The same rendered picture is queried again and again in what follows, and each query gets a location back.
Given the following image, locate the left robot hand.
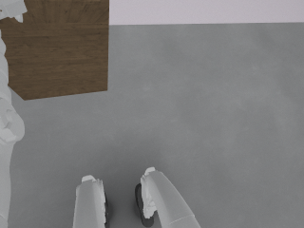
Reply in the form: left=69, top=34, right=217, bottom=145
left=0, top=0, right=27, bottom=23

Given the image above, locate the robot left upper arm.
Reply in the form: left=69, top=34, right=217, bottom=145
left=0, top=97, right=25, bottom=228

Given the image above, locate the cabinet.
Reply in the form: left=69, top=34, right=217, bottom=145
left=0, top=0, right=109, bottom=101

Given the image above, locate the left robot forearm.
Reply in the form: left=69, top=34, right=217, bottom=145
left=0, top=29, right=11, bottom=103

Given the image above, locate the right robot foot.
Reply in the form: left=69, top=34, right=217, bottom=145
left=135, top=183, right=155, bottom=228

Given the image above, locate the robot left thigh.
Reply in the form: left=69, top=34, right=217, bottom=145
left=72, top=179, right=105, bottom=228

